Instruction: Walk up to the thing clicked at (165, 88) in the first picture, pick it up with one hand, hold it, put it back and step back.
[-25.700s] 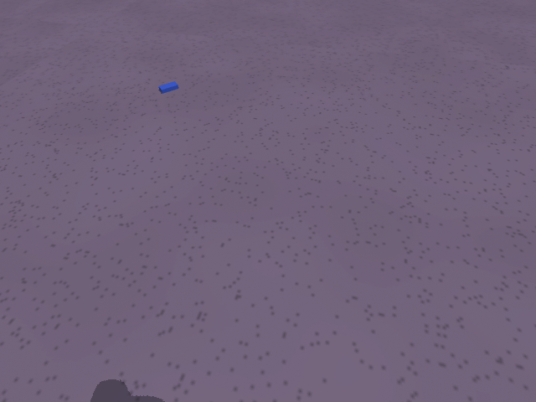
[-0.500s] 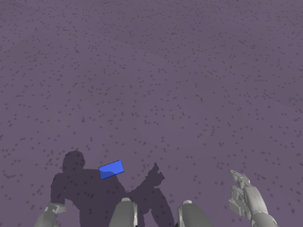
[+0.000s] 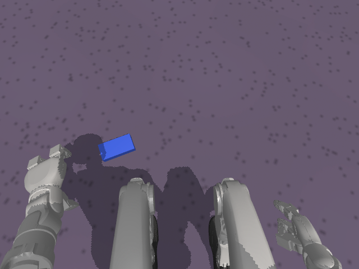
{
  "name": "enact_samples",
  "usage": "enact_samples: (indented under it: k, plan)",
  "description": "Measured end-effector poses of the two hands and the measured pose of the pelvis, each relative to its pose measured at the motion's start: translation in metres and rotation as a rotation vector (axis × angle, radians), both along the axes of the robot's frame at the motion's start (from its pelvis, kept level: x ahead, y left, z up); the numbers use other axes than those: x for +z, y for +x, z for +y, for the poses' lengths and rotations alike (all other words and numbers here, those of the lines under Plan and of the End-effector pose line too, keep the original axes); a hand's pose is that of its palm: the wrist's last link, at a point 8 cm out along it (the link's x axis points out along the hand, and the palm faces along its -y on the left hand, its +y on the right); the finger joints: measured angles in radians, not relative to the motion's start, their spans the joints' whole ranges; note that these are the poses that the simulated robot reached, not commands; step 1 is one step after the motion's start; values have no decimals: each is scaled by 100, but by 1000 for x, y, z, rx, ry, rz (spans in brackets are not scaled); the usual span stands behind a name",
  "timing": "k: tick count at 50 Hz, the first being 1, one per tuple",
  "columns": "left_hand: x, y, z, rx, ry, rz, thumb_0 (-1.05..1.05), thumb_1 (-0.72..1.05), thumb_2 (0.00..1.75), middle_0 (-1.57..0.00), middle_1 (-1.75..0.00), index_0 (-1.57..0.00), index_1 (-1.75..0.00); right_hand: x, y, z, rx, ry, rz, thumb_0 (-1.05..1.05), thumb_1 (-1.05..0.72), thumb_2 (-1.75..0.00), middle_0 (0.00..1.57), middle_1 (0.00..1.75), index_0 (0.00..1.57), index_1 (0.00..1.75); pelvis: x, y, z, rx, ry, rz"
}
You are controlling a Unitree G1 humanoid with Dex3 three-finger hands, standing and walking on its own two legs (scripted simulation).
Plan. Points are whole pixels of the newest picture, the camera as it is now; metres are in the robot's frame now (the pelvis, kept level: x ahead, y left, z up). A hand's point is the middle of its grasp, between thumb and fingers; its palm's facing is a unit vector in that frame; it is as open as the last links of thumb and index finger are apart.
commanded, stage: rise first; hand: left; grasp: from above
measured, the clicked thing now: (117, 147) +0.48 +0.27 -0.45
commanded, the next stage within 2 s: none
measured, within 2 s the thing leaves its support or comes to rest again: neither
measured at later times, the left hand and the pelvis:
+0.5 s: hand (82, 165) +0.37 +0.32 -0.26, palm faces -0.39 -0.17 -0.91, open 14.1 cm; pelvis -0.02 +0.00 -0.10, yaw -3 degrees
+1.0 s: hand (93, 160) +0.40 +0.31 -0.32, palm faces -0.41 -0.19 -0.89, open 13.6 cm; pelvis -0.01 +0.00 -0.13, yaw -4 degrees
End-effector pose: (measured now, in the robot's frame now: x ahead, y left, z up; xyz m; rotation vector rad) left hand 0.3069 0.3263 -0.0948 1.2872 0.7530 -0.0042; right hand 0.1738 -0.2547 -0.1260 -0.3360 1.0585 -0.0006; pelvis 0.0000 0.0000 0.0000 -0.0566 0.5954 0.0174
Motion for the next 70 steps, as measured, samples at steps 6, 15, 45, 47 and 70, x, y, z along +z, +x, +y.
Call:
enact_samples:
  k: [6, 15, 45, 47, 70]
  plan:
    - [-34, 22, -3, -91, 82, -37, 0, -52, 99, -10, -105, -11, -106, -43, -53, -8, -43, -21, 110, 0, -90, -90, 21, 30, 20, 30, -40, -16, -2, -11, -3, -16]
    - [-73, 46, -4, -157, 138, -45, 0, -53, 101, -9, -106, -10, -106, -70, -108, -13, -94, -66, 210, 0, -90, -90, 21, 30, 20, 30, -77, -26, -1, -21, -15, -42]
    - [-154, 92, -12, -72, 106, -12, 1, -47, 93, -14, -99, -15, -99, -120, -118, -6, -48, -20, 299, 0, -90, -90, 20, 30, 20, 30, -129, -11, 0, -49, -34, -21]
    - [-158, 94, -12, -76, 104, -11, 1, -46, 92, -14, -98, -16, -98, -122, -118, -7, -46, -18, 305, 0, -90, -90, 20, 30, 20, 30, -132, -10, 0, -50, -35, -21]
    - [-184, 106, -15, -96, 92, -24, 1, -38, 85, -20, -93, -22, -92, -124, -122, -10, -31, -42, 342, 0, -90, -90, 20, 30, 20, 30, -145, -6, 3, -66, -58, -33]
